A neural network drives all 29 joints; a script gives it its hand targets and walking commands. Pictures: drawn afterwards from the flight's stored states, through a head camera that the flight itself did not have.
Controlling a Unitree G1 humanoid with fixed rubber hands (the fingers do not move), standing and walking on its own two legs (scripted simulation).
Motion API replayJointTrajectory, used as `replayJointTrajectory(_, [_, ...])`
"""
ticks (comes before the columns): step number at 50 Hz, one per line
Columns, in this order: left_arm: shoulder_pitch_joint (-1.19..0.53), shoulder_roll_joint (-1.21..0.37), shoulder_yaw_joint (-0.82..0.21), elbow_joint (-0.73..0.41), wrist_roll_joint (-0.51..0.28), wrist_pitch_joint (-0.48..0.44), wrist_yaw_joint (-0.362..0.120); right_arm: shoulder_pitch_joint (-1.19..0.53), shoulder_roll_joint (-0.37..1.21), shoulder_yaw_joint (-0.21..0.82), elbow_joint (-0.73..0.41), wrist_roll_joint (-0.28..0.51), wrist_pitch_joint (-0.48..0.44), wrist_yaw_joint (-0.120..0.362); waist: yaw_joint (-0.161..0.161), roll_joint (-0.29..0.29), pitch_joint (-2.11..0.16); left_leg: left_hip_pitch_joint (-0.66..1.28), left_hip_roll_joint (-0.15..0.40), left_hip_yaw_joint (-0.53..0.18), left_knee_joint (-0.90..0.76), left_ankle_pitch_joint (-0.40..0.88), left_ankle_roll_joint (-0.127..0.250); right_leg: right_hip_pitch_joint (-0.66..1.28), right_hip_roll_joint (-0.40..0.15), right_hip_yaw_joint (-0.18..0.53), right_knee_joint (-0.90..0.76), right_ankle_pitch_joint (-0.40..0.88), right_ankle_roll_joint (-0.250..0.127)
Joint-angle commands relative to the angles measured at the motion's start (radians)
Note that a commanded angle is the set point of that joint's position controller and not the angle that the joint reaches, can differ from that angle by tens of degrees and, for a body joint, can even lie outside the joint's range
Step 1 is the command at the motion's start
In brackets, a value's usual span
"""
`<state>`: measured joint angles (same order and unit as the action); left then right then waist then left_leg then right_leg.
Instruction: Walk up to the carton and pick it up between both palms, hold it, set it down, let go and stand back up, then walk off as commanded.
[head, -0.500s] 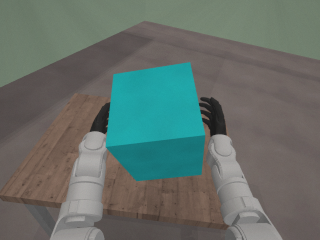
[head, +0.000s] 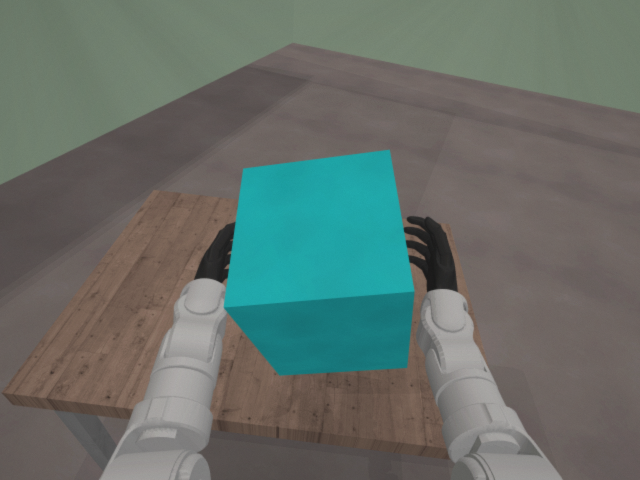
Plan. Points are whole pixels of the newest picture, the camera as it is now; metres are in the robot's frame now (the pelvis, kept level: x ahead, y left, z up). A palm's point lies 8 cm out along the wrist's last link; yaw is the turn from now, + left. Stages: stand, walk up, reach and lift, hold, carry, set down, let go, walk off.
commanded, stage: set down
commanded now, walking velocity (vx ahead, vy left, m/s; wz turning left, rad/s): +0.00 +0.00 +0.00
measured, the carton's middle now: (329, 273) +0.40 -0.02 +0.07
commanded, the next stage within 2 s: none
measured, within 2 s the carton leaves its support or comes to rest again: neither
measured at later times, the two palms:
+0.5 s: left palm (216, 280) +0.38 +0.14 +0.07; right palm (428, 289) +0.36 -0.15 +0.09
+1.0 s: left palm (235, 295) +0.39 +0.11 +0.03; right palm (431, 329) +0.34 -0.17 +0.02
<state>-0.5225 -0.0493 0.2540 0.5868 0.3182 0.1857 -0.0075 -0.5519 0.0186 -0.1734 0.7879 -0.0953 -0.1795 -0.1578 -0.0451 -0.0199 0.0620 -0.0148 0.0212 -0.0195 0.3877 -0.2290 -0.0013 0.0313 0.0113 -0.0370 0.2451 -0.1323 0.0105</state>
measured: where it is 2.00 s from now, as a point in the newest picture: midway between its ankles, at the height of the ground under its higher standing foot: outside the picture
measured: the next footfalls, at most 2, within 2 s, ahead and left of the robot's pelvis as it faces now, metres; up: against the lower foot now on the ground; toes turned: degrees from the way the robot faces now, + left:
none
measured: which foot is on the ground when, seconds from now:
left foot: down 0.00-1.00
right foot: down 0.00-1.00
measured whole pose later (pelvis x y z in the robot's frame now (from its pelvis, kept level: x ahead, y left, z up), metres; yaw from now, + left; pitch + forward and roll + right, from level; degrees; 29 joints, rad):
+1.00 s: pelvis +0.01 +0.00 +0.00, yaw +0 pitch +2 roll -2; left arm -0.66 -0.05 0.38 1.06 0.31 -0.18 -0.01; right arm -0.51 0.07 -0.40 1.03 -0.27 -0.42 -0.20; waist -0.04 0.01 0.01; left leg -0.20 0.02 -0.02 0.38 -0.22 0.00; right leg -0.15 0.01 -0.04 0.22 -0.11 0.01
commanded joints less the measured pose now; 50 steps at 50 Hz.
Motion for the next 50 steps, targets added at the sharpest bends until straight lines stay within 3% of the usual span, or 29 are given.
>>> replayJointTrajectory(1, [-0.732,-0.561,-0.343,-0.099,-0.060,-0.166,-0.118,-0.490,0.631,0.198,-0.038,-0.076,-0.080,0.135,-0.061,0.021,-0.371,-0.035,-0.052,0.098,-0.138,0.197,-0.038,0.108,-0.002,-0.056,0.009,0.202,0.015])
replayJointTrajectory(5, [-0.560,-0.499,-0.194,0.038,0.014,-0.096,-0.195,-0.392,0.589,0.122,0.049,-0.099,-0.041,0.118,-0.058,-0.024,-0.122,-0.076,-0.054,0.113,-0.182,0.088,-0.004,0.114,-0.012,-0.041,-0.026,0.138,0.033])
replayJointTrajectory(7, [-0.583,-0.514,-0.201,-0.013,0.017,-0.101,-0.210,-0.403,0.590,0.132,0.023,-0.092,-0.058,0.114,-0.054,-0.014,-0.178,-0.056,-0.050,0.109,-0.169,0.146,-0.013,0.119,-0.004,-0.049,-0.011,0.200,0.033])
replayJointTrajectory(9, [-0.626,-0.522,-0.232,-0.035,0.009,-0.124,-0.199,-0.453,0.581,0.156,-0.003,-0.076,-0.084,0.115,-0.051,0.029,-0.258,-0.040,-0.052,0.110,-0.149,0.210,-0.028,0.127,0.000,-0.060,-0.005,0.239,0.027])
replayJointTrajectory(15, [-0.713,-0.614,-0.404,-0.147,-0.080,-0.282,-0.114,-0.494,0.693,0.295,-0.106,-0.055,-0.192,0.108,-0.063,0.078,-0.622,0.021,-0.046,0.070,-0.031,0.522,-0.088,0.111,0.018,-0.062,0.056,0.490,0.014])
replayJointTrajectory(17, [-0.706,-0.617,-0.398,-0.116,-0.069,-0.321,-0.094,-0.441,0.707,0.279,-0.040,-0.094,-0.204,0.105,-0.065,0.091,-0.641,0.015,-0.044,0.067,-0.021,0.547,-0.094,0.102,0.016,-0.060,0.061,0.503,0.010])
replayJointTrajectory(19, [-0.649,-0.608,-0.380,-0.007,-0.054,-0.332,-0.102,-0.419,0.707,0.271,-0.001,-0.126,-0.209,0.098,-0.071,0.062,-0.552,-0.017,-0.048,0.068,-0.033,0.497,-0.083,0.126,0.005,-0.046,0.056,0.527,0.014])
replayJointTrajectory(22, [-0.559,-0.550,-0.258,0.143,0.013,-0.304,-0.146,-0.348,0.669,0.172,0.138,-0.184,-0.184,0.089,-0.059,0.008,-0.322,-0.083,-0.043,0.087,-0.091,0.338,-0.050,0.139,-0.006,-0.037,0.020,0.420,0.019])
replayJointTrajectory(25, [-0.513,-0.530,-0.203,0.158,0.047,-0.263,-0.185,-0.317,0.637,0.131,0.179,-0.182,-0.165,0.089,-0.055,0.007,-0.187,-0.074,-0.037,0.098,-0.121,0.279,-0.041,0.119,-0.004,-0.044,-0.005,0.346,0.020])
replayJointTrajectory(27, [-0.599,-0.547,-0.212,0.152,0.038,-0.277,-0.189,-0.362,0.640,0.102,0.174,-0.184,-0.178,0.086,-0.066,0.029,-0.237,-0.076,-0.038,0.097,-0.118,0.288,-0.051,0.080,0.002,-0.052,-0.006,0.310,0.017])
replayJointTrajectory(29, [-0.648,-0.567,-0.239,0.147,0.021,-0.303,-0.175,-0.411,0.643,0.083,0.154,-0.192,-0.207,0.090,-0.071,0.045,-0.290,-0.070,-0.032,0.092,-0.107,0.303,-0.062,0.040,0.012,-0.065,-0.009,0.269,0.008])
replayJointTrajectory(32, [-0.744,-0.631,-0.321,0.104,-0.022,-0.386,-0.132,-0.480,0.695,0.105,0.107,-0.193,-0.273,0.095,-0.080,0.094,-0.498,-0.045,-0.026,0.077,-0.055,0.404,-0.098,-0.016,0.023,-0.073,0.009,0.309,-0.009])
replayJointTrajectory(36, [-0.817,-0.662,-0.375,0.082,-0.065,-0.495,-0.069,-0.530,0.750,0.125,0.088,-0.215,-0.331,0.107,-0.071,0.136,-0.732,-0.043,-0.020,0.055,-0.004,0.492,-0.117,-0.064,0.028,-0.074,0.041,0.367,-0.021])
replayJointTrajectory(39, [-0.775,-0.622,-0.316,0.224,-0.034,-0.515,-0.068,-0.501,0.725,0.080,0.174,-0.252,-0.328,0.106,-0.066,0.089,-0.627,-0.067,-0.021,0.065,-0.022,0.412,-0.098,-0.074,0.021,-0.068,0.017,0.328,-0.014])
replayJointTrajectory(40, [-0.750,-0.597,-0.276,0.293,-0.018,-0.503,-0.080,-0.480,0.719,0.050,0.228,-0.272,-0.315,0.100,-0.069,0.062,-0.553,-0.112,-0.030,0.074,-0.047,0.324,-0.080,-0.056,0.011,-0.062,0.010,0.299,-0.012])
replayJointTrajectory(43, [-0.611,-0.519,-0.125,0.450,0.050,-0.441,-0.136,-0.420,0.692,0.000,0.335,-0.298,-0.263,0.094,-0.029,-0.031,-0.262,-0.198,-0.038,0.096,-0.123,0.139,-0.030,0.021,-0.005,-0.042,-0.013,0.207,0.008])
replayJointTrajectory(46, [-0.597,-0.490,-0.066,0.458,0.076,-0.414,-0.164,-0.416,0.663,-0.018,0.310,-0.295,-0.242,0.094,-0.023,-0.030,-0.204,-0.186,-0.040,0.102,-0.144,0.099,-0.016,0.026,-0.007,-0.039,-0.012,0.191,0.017])
replayJointTrajectory(50, [-0.655,-0.486,-0.062,0.433,0.080,-0.451,-0.154,-0.477,0.681,-0.002,0.215,-0.296,-0.286,0.094,-0.013,-0.025,-0.380,-0.211,-0.042,0.102,-0.121,0.154,-0.024,0.022,-0.002,-0.052,0.021,0.250,0.015])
